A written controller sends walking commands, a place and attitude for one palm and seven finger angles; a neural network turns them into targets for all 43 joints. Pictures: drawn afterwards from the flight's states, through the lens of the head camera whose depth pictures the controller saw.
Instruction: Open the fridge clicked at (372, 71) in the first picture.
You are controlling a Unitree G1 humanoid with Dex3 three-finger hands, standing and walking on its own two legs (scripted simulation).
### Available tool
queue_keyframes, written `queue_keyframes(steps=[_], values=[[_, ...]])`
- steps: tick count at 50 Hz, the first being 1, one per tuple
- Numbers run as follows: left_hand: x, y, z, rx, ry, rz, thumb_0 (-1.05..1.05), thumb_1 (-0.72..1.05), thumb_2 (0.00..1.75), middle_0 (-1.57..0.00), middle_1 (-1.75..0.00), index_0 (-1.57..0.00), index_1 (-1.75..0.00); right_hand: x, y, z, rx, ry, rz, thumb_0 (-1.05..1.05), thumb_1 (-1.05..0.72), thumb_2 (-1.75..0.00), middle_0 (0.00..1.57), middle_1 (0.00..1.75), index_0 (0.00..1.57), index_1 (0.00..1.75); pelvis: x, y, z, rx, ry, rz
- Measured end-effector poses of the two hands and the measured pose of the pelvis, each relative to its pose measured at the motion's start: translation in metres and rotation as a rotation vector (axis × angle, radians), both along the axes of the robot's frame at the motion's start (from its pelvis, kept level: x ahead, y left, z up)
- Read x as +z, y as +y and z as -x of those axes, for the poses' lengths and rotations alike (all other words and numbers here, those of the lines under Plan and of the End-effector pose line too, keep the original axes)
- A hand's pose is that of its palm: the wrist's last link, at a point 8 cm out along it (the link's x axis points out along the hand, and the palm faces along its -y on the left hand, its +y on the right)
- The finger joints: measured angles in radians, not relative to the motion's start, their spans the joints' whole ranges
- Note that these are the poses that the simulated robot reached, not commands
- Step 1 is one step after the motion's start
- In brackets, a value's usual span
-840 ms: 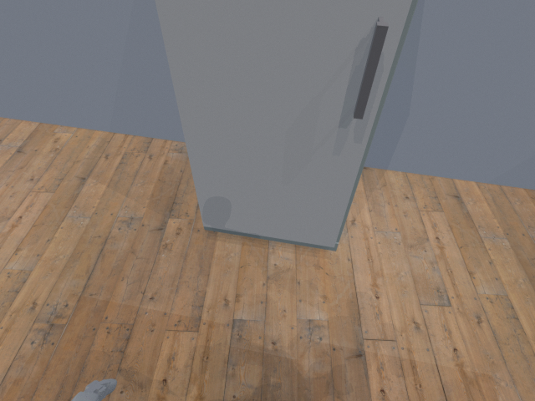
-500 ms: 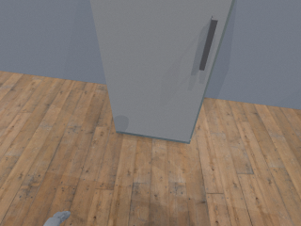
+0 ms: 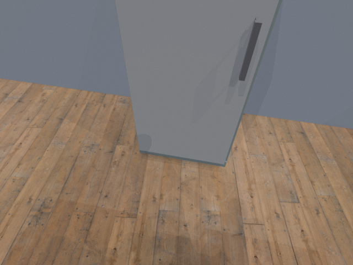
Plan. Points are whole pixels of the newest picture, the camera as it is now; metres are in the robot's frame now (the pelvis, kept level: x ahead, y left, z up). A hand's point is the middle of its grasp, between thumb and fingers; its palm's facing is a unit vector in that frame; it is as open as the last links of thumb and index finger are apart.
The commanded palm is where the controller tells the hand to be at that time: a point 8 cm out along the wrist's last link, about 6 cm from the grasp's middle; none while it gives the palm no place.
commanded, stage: stand and wait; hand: right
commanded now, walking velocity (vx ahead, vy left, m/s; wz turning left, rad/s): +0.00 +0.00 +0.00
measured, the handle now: (248, 50) +0.83 -0.22 +0.10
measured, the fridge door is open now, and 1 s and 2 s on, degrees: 0 0 0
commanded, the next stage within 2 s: look at it before walking up in 0.06 s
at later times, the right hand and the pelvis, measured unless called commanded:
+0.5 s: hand out of the picture +0.07 -0.25 -0.16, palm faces -0.02 +0.94 -0.33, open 7.4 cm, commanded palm none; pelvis +0.00 +0.00 +0.00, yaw +0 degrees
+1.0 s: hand out of the picture +0.07 -0.25 -0.16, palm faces +0.01 +0.94 -0.34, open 7.4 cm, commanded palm none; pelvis +0.01 -0.01 +0.00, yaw -2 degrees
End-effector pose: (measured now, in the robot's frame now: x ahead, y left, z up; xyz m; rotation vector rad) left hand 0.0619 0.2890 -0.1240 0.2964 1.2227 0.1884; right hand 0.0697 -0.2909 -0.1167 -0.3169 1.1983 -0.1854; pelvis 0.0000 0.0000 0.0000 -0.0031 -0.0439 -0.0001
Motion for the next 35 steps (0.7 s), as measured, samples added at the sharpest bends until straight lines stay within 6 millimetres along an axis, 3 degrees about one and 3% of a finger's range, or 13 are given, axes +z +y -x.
queue_keyframes(steps=[14,35], values=[[0.001,-0.003,0.001,-0.002,0.004,0.002,0.00,0.91,0.89,-0.21,-0.30,-0.20,-0.30,-0.001,0.000,0.000,0.000,0.002,-0.006,0.00,-0.90,-0.89,0.20,0.30,0.20,0.30,0.001,-0.001,0.000,-0.001,0.007,-0.001],[0.006,-0.007,-0.019,-0.020,-0.022,-0.007,0.00,0.91,0.89,-0.21,-0.30,-0.20,-0.30,-0.002,-0.006,0.001,-0.013,0.014,-0.006,0.00,-0.90,-0.89,0.20,0.30,0.20,0.30,0.002,-0.005,-0.005,-0.005,0.007,-0.003]])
